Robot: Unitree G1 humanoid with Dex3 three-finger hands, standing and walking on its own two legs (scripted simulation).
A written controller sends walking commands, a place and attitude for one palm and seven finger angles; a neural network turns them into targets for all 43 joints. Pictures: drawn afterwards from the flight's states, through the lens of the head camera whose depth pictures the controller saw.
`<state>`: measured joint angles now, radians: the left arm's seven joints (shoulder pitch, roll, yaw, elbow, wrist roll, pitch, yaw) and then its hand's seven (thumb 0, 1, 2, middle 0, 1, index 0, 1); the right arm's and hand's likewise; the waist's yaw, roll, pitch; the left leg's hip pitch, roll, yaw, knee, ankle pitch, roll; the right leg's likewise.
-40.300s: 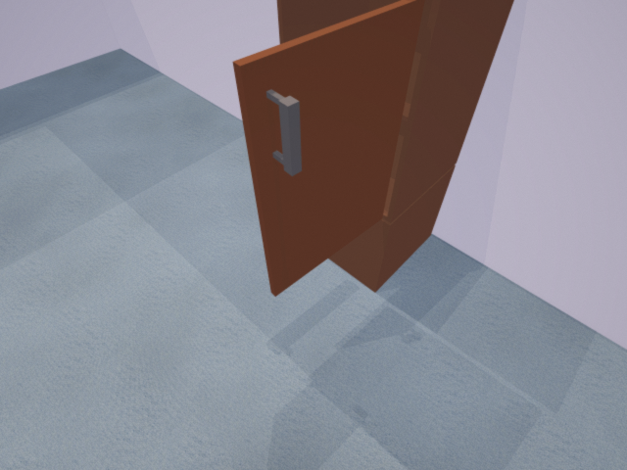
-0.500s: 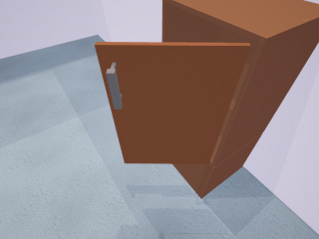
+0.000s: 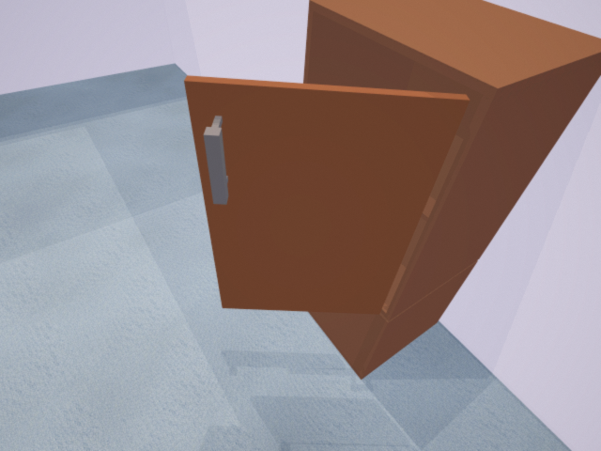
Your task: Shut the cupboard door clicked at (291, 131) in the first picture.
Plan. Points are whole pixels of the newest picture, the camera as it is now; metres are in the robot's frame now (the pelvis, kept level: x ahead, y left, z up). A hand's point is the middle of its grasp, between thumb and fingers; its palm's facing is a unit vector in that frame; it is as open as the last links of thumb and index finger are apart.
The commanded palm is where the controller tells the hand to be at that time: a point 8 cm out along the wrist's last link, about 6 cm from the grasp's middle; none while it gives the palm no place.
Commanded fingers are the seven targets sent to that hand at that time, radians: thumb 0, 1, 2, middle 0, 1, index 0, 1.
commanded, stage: shuffle to correct the standing spot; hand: left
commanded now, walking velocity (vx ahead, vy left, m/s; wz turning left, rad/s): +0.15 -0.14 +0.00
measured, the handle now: (219, 160) +0.50 +0.16 +0.13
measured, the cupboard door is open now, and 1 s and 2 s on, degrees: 55 55 55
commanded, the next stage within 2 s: come to a stop and stand still in 0.10 s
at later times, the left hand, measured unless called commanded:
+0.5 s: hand out of the picture +0.01 +0.12 -0.18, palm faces +0.04 -0.99 -0.12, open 7.3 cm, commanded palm none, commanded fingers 0.00 0.90 0.90 -0.20 -0.30 -0.20 -0.30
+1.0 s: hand out of the picture +0.00 +0.22 -0.17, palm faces +0.02 -0.96 -0.26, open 7.3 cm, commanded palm none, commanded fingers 0.00 0.90 0.90 -0.20 -0.30 -0.20 -0.30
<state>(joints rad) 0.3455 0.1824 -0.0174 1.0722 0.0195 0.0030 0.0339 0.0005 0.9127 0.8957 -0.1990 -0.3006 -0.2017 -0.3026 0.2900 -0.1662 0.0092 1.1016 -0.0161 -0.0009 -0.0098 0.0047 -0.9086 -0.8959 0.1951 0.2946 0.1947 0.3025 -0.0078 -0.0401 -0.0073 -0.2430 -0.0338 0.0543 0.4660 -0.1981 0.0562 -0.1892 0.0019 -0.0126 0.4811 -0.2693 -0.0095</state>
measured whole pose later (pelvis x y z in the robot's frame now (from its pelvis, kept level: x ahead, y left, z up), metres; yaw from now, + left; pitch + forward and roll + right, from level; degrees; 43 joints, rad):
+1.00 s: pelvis -0.02 +0.02 +0.00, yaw +0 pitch -2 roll -1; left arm 0.33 0.22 0.00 0.97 0.03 0.01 0.04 0.00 0.91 0.90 -0.20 -0.30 -0.20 -0.30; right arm 0.27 -0.19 -0.01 0.99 -0.02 0.02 0.00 0.00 -0.91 -0.90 0.20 0.29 0.20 0.30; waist 0.00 0.01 0.00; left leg -0.29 -0.06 0.07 0.49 -0.18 0.08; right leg -0.25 -0.02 0.00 0.53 -0.26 -0.01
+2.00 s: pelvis +0.00 -0.01 -0.01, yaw +2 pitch +1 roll +1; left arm 0.48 0.19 0.07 0.13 -0.16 -0.13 0.06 0.01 0.91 0.89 -0.22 -0.33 -0.23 -0.33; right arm 0.33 -0.21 0.00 0.82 0.02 -0.27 -0.03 0.01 -0.91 -0.90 0.20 0.29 0.20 0.30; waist -0.04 -0.01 -0.04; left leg -0.36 -0.06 0.03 0.59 -0.25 0.04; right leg -0.31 -0.02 -0.04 0.64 -0.34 -0.02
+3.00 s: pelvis +0.01 -0.01 -0.03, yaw +2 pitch +3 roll -2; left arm 0.44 0.27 0.15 -0.27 -0.30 -0.16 -0.19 0.01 0.90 0.90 -1.09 -1.27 -1.09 -1.27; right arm 0.26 -0.24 0.04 0.55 0.06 -0.27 -0.07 0.01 -0.90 -0.90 0.20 0.30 0.20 0.30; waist 0.02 0.04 -0.09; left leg -0.50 -0.02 0.01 0.81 -0.37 0.05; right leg -0.42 0.02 -0.06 0.77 -0.42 -0.02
